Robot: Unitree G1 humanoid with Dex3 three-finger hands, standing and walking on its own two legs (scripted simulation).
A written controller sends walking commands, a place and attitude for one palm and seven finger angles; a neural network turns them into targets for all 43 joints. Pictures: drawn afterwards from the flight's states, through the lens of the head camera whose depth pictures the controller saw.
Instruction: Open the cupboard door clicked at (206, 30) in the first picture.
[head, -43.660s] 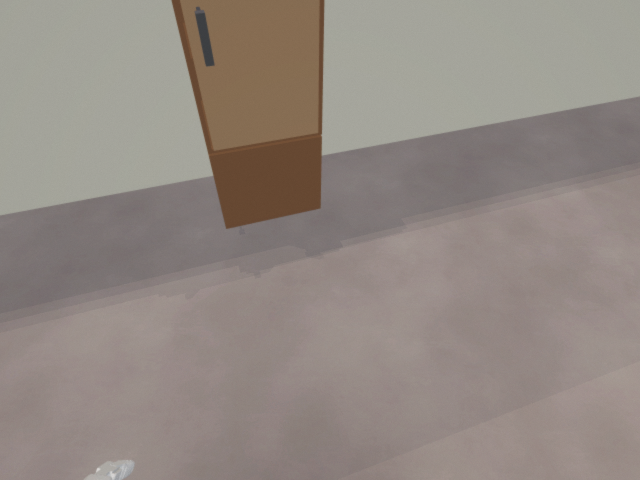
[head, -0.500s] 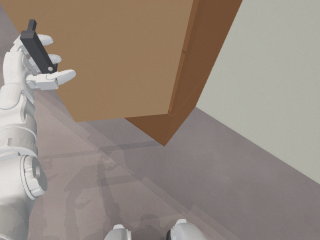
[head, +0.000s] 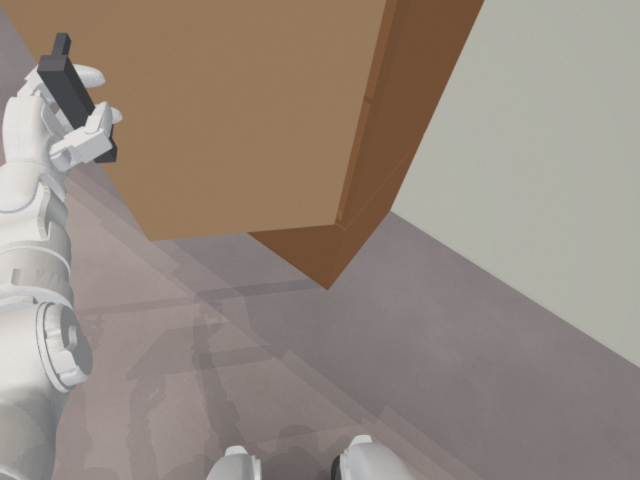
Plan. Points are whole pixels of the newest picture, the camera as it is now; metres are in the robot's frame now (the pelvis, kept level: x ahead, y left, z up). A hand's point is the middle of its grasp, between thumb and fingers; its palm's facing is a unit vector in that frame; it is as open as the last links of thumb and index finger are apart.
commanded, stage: pull the door open along its arc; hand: left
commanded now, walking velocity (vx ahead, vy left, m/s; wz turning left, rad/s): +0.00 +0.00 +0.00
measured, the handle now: (85, 102) +0.56 +0.25 +0.10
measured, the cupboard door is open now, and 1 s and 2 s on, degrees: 45 82 88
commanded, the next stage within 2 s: open thumb and fingers to let go in 1.04 s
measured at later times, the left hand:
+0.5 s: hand (113, 200) +0.41 +0.19 +0.10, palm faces +0.02 -1.00 +0.02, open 6.3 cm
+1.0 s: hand (209, 283) +0.31 +0.09 +0.11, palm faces +0.46 -0.89 +0.01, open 6.3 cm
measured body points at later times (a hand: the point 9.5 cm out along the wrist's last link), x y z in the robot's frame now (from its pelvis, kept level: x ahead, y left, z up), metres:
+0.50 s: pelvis +0.02 +0.00 +0.02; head +0.08 +0.00 +0.46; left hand +0.40 +0.25 +0.10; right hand +0.10 -0.26 -0.09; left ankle -0.01 +0.11 -0.69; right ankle +0.01 -0.13 -0.69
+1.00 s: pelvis +0.01 -0.03 +0.02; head +0.02 -0.05 +0.47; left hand +0.28 +0.14 +0.11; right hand +0.19 -0.25 -0.08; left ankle -0.01 +0.11 -0.69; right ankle +0.01 -0.13 -0.69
